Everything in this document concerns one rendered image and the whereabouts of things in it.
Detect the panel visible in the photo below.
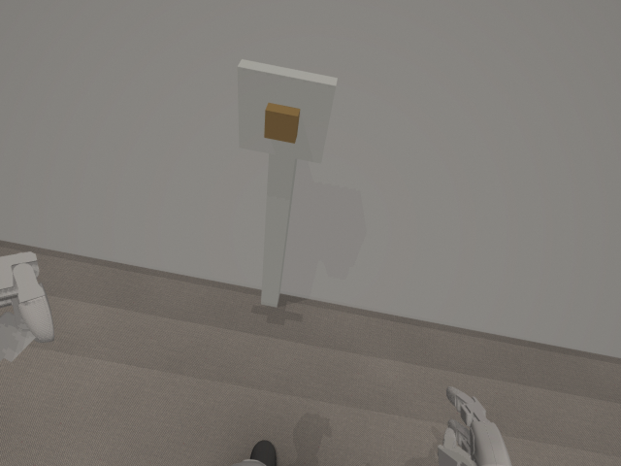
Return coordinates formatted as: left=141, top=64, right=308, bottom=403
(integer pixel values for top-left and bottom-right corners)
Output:
left=238, top=59, right=338, bottom=307

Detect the robot left hand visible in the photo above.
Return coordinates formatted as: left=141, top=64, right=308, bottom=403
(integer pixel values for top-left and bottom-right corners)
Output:
left=0, top=251, right=54, bottom=362

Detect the robot right hand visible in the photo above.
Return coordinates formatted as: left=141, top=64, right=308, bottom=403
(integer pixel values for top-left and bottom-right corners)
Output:
left=438, top=386, right=511, bottom=466

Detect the button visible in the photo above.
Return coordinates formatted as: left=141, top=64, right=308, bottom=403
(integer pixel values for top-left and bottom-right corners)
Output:
left=264, top=103, right=300, bottom=144

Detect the left robot foot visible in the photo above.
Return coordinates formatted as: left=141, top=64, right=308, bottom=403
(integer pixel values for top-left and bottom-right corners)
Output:
left=250, top=440, right=277, bottom=466

